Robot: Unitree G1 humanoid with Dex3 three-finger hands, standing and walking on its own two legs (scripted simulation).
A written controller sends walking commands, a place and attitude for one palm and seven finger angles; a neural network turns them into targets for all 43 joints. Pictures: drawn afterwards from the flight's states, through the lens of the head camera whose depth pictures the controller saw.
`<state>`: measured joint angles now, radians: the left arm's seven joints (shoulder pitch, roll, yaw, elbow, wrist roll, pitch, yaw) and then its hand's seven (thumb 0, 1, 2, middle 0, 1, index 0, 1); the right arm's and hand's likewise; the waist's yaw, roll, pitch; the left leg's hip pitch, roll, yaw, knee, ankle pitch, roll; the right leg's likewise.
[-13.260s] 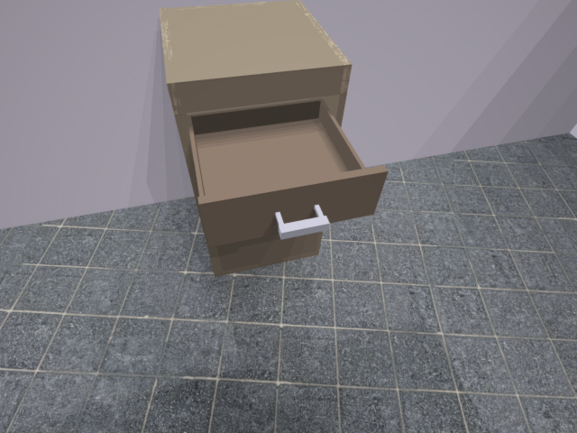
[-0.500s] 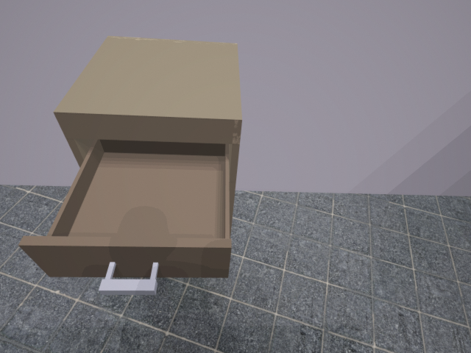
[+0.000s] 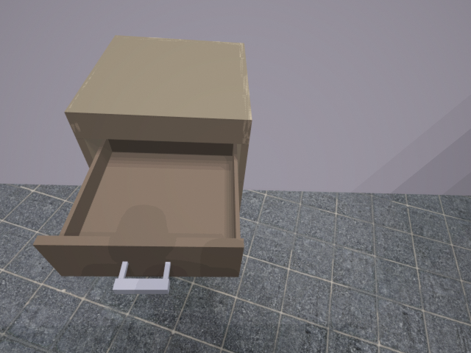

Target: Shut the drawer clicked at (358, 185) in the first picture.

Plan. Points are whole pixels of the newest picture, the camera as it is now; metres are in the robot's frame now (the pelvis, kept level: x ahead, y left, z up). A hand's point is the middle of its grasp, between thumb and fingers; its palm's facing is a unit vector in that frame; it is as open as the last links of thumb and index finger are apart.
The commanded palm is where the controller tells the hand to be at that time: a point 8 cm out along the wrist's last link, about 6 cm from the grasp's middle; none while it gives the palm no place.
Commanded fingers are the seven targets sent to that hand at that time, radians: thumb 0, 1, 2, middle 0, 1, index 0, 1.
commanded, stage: look again from close up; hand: left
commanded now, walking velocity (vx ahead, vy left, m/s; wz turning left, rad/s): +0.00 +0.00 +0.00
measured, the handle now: (144, 276) +0.27 +0.20 -0.09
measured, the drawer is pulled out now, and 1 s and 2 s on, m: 0.30 0.28 0.28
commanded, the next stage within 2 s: raise the hand and make a fist in 0.38 s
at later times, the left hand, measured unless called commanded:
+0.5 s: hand out of the picture -0.03 +0.15 -0.18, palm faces +0.00 -0.99 -0.14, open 7.4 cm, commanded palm +0.09 +0.20 -0.07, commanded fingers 0.00 0.90 0.90 -0.24 -0.34 -0.24 -0.34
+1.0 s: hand out of the picture +0.11 +0.13 -0.06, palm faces +0.22 -0.97 -0.06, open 5.4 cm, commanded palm +0.09 +0.19 -0.05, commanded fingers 0.00 0.90 0.90 -0.74 -0.88 -0.74 -0.88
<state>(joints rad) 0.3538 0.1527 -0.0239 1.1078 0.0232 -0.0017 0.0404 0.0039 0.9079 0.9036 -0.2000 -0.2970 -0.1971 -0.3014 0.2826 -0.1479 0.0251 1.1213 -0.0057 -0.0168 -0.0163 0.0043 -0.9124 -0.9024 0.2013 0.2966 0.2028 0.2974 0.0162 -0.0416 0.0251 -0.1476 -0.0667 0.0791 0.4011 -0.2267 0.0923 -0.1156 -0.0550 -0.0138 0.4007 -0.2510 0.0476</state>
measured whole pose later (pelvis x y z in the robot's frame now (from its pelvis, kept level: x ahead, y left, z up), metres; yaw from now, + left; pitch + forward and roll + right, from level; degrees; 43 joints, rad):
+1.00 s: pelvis -0.04 -0.07 -0.10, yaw +3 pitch +13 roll -1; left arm 0.60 0.18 0.09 -0.07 -0.21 -0.49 -0.13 0.02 0.90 0.90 -0.55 -0.68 -0.55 -0.68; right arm 0.13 -0.22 -0.02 0.47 0.02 -0.21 -0.03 0.01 -0.90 -0.90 0.20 0.30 0.20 0.30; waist 0.06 -0.01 -0.16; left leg -0.92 0.01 -0.01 1.21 -0.51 0.00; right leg -0.88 0.02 -0.13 1.19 -0.54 -0.09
